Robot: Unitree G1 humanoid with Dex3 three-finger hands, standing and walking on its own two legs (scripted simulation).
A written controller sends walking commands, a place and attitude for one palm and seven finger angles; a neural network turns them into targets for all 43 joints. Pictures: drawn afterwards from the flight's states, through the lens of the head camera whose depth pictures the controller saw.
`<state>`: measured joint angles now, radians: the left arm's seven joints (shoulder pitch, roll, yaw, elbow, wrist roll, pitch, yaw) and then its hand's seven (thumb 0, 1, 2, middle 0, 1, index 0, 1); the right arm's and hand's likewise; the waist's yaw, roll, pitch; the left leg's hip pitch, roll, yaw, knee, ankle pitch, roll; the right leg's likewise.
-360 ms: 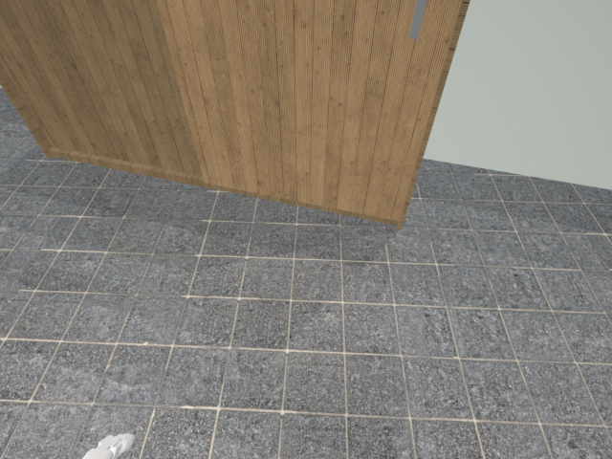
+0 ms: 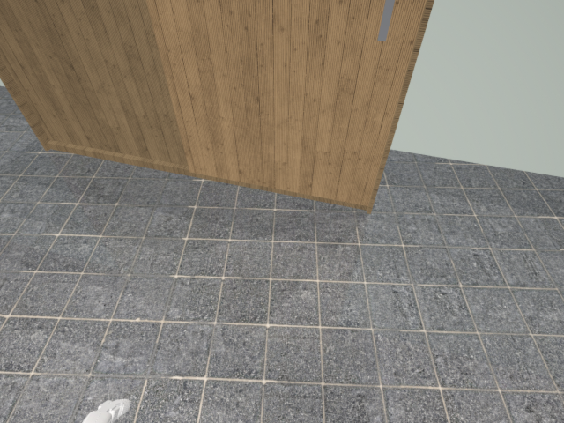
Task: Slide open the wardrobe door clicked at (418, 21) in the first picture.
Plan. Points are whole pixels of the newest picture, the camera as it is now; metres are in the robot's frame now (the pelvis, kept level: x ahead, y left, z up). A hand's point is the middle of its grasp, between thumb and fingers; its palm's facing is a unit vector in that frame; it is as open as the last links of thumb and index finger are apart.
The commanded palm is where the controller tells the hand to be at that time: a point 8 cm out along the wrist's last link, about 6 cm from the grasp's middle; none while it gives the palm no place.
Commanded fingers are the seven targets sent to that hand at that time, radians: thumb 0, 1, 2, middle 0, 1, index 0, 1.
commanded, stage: stand and wait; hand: right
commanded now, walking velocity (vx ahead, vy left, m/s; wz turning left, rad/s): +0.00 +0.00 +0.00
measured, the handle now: out of the picture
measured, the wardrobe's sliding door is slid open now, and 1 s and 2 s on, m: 0.00 0.00 0.00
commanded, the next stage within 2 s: look at it before walking up in 0.46 s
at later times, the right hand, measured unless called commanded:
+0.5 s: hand out of the picture +0.06 -0.24 -0.15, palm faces -0.03 +0.94 -0.34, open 7.4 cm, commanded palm none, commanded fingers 0.00 -0.90 -0.90 0.20 0.30 0.20 0.30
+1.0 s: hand out of the picture +0.06 -0.24 -0.15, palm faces -0.03 +0.94 -0.33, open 7.4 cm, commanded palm none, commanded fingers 0.00 -0.90 -0.90 0.20 0.30 0.20 0.30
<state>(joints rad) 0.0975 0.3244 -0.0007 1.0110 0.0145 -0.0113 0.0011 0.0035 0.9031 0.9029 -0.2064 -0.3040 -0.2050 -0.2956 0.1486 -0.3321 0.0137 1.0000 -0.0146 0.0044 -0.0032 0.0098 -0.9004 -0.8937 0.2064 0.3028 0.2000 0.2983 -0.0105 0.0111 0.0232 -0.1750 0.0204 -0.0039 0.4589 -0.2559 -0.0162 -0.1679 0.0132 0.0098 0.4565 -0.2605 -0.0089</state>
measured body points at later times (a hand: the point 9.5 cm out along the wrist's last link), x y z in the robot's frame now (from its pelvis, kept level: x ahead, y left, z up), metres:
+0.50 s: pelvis -0.02 +0.01 +0.00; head -0.02 +0.01 +0.45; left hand +0.06 +0.31 -0.13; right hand +0.07 -0.29 -0.13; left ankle +0.00 +0.13 -0.74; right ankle -0.01 -0.11 -0.74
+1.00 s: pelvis -0.01 +0.01 +0.01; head +0.00 +0.01 +0.46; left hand +0.06 +0.31 -0.13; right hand +0.06 -0.29 -0.13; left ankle +0.00 +0.13 -0.74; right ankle -0.01 -0.11 -0.74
